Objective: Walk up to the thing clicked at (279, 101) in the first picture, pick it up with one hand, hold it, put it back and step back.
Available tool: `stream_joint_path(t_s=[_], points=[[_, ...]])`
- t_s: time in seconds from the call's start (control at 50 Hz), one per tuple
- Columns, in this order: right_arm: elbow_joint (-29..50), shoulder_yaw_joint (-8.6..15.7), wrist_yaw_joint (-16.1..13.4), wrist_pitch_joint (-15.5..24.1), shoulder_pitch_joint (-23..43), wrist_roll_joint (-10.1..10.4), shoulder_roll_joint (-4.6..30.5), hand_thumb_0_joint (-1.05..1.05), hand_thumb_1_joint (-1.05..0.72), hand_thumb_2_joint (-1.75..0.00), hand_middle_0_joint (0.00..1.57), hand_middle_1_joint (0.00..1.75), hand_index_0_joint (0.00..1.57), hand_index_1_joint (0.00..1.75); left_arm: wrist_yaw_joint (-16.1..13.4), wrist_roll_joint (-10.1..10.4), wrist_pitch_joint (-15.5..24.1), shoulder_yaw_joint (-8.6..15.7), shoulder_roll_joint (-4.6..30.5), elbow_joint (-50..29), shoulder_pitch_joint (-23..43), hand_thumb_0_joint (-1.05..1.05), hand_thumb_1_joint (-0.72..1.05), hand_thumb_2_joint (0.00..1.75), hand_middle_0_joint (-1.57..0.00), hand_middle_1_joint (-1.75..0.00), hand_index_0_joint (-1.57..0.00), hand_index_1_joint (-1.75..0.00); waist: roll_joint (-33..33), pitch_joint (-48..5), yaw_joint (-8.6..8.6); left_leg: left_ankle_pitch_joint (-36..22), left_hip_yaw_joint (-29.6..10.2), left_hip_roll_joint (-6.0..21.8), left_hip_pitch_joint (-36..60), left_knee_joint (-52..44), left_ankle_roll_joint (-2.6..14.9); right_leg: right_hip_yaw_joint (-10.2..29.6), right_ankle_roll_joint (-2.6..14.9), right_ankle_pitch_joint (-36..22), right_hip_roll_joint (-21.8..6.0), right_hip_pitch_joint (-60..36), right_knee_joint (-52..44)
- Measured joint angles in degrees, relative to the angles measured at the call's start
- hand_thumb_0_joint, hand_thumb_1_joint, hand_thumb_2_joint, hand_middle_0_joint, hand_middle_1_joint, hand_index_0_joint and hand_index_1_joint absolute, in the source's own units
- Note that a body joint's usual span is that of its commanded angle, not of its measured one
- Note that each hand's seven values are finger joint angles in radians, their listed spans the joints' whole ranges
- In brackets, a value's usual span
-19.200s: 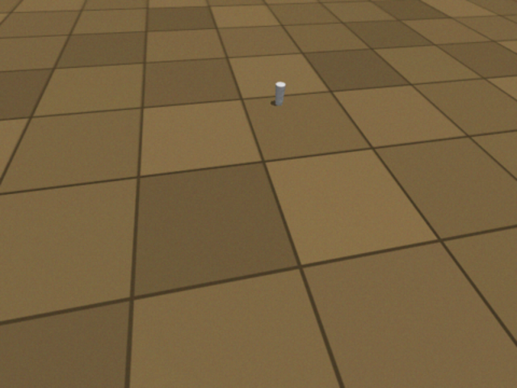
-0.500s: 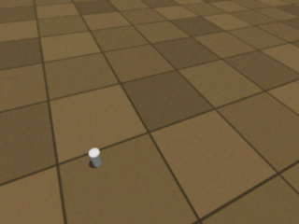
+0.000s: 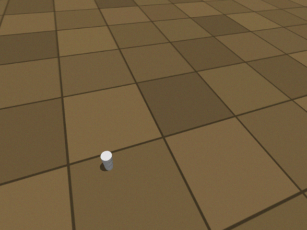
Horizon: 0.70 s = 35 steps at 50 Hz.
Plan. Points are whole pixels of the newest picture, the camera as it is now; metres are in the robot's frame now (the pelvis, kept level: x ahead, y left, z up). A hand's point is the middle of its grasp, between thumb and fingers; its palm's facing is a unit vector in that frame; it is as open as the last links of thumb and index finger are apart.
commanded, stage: walk up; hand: left
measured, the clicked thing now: (107, 161) +0.65 +0.28 -0.69
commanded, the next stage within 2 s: stand in 0.46 s
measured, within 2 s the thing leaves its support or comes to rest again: neither
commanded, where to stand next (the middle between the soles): +0.33 +0.02 m, yaw -3 degrees
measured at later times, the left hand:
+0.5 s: hand out of the picture +0.10 +0.25 -0.14, palm faces +0.00 -0.94 -0.35, open 7.4 cm
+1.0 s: hand out of the picture +0.09 +0.24 -0.14, palm faces -0.03 -0.94 -0.34, open 7.4 cm
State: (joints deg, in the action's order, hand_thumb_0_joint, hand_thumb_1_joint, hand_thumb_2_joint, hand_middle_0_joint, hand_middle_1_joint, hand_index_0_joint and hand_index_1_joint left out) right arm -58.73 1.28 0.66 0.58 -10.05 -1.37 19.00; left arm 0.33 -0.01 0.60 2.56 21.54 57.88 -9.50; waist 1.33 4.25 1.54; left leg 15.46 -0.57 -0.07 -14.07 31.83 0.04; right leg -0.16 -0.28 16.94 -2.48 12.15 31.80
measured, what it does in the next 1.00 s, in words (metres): stands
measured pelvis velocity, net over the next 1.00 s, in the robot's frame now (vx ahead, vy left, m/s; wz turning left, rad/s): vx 0.00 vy -0.01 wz -0.01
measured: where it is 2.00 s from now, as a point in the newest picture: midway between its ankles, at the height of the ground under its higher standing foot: outside the picture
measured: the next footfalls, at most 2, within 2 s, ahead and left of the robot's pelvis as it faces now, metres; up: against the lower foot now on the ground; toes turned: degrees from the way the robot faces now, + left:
left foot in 1.72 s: +0.15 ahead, +0.15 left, +0.00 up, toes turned +1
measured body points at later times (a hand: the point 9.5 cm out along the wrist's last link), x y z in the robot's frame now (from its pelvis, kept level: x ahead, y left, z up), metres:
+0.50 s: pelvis +0.01 -0.01 +0.01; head +0.03 -0.01 +0.46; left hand +0.10 +0.30 -0.12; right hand +0.14 -0.30 -0.11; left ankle +0.02 +0.12 -0.73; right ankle +0.00 -0.14 -0.73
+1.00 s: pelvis +0.00 -0.01 +0.02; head +0.01 -0.02 +0.47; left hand +0.09 +0.29 -0.12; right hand +0.08 -0.32 -0.12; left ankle +0.02 +0.12 -0.73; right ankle +0.00 -0.14 -0.73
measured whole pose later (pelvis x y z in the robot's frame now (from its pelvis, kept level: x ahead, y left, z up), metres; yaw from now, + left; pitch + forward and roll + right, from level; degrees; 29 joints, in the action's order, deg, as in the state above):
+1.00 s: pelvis +0.00 -0.01 +0.02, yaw -1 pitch -2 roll +0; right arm -65.3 0.2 0.5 0.7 -5.6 -0.6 20.1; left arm 0.7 -0.8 1.0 0.6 19.9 65.6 -5.3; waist -0.3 3.2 -0.1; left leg 9.0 -0.5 1.6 -7.2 18.5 -1.6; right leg -0.3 -0.8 10.6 -0.9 5.5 18.5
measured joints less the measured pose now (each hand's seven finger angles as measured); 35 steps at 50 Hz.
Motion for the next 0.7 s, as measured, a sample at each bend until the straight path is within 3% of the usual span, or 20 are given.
stream_joint_path(t_s=[0.08, 0.34, 0.7], points=[[-0.5, -0.7, -0.2, 0.3, 2.6, 0.5, -0.8, 0.01, -0.91, -0.90, 0.20, 0.30, 0.20, 0.30, 0.0, 0.1, 0.5, -0.5, 0.1, 1.7, 1.0, 0.00, 0.90, 0.89, -0.20, -0.30, -0.20, -0.30, 0.1, -0.4, -0.09, -0.1, 0.1, 0.6, 1.0, -1.4, -0.14, 0.0, -1.68, -0.8, 0.4, -1.6, -2.9], [-2.3, 0.0, -0.5, 0.4, 9.4, 1.0, 0.5, 0.01, -0.91, -0.90, 0.20, 0.30, 0.20, 0.30, -0.2, -0.3, 0.9, -1.3, -1.3, 4.8, 4.1, 0.00, 0.90, 0.89, -0.20, -0.30, -0.20, -0.30, -1.7, -0.4, -0.02, -2.7, 0.3, 0.8, 4.4, -7.5, -0.59, 0.1, -1.41, -3.0, 0.7, -4.6, -8.3], [-6.0, -0.6, -0.1, -0.1, 6.4, 0.9, 0.8, 0.01, -0.91, -0.90, 0.20, 0.30, 0.20, 0.30, 0.1, -0.8, 0.7, -1.9, -2.1, 7.4, 4.7, 0.00, 0.90, 0.89, -0.20, -0.30, -0.20, -0.30, -1.5, -0.2, -1.44, -5.5, 0.1, 1.5, 7.0, -12.4, -1.42, -0.2, -0.74, -5.4, 1.3, -6.9, -12.6]])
